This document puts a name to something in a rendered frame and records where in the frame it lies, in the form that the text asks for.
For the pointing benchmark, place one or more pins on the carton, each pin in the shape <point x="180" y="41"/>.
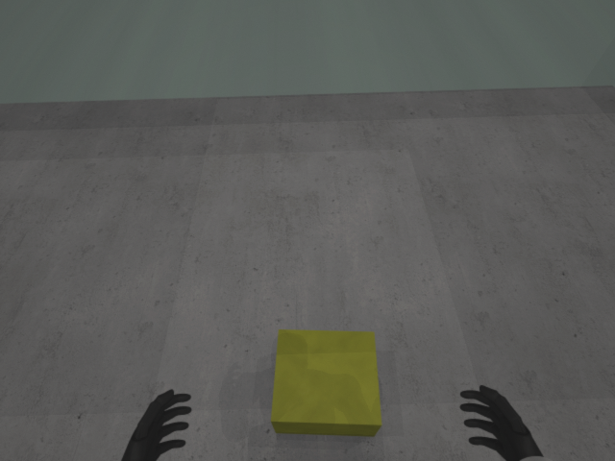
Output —
<point x="326" y="383"/>

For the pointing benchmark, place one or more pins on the robot right hand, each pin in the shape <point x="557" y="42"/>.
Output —
<point x="514" y="441"/>

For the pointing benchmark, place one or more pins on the robot left hand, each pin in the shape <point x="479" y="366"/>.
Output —
<point x="145" y="443"/>

